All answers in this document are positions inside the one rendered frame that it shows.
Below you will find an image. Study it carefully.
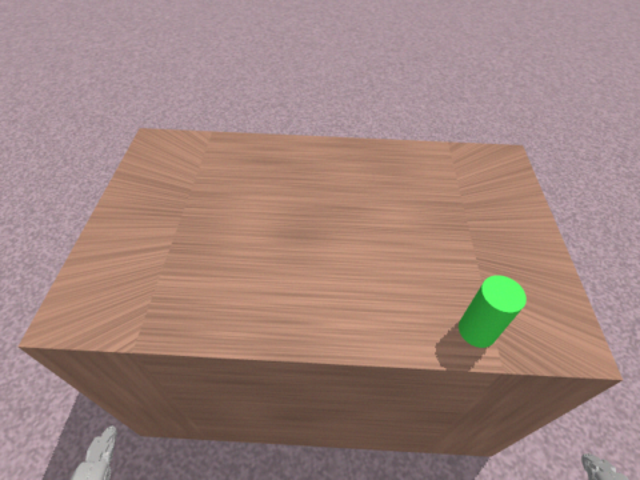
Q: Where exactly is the left robot hand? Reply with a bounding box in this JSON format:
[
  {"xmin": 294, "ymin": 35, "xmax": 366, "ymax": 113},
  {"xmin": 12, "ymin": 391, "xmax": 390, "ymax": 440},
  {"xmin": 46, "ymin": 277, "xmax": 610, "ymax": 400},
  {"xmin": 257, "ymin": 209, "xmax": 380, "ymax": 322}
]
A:
[{"xmin": 70, "ymin": 426, "xmax": 117, "ymax": 480}]

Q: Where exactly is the right robot hand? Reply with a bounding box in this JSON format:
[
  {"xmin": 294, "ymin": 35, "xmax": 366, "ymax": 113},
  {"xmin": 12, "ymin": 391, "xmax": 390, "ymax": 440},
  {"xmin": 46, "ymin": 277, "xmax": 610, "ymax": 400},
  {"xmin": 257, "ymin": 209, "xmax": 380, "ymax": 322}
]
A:
[{"xmin": 581, "ymin": 454, "xmax": 629, "ymax": 480}]

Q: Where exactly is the can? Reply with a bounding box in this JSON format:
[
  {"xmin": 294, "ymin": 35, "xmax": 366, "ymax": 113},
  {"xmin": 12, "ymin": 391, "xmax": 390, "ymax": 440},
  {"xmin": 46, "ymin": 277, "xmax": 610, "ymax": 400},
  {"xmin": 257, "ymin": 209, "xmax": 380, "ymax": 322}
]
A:
[{"xmin": 459, "ymin": 275, "xmax": 526, "ymax": 348}]

